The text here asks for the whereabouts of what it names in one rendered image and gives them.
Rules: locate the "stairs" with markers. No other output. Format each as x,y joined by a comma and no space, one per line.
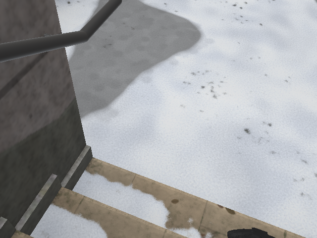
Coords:
111,202

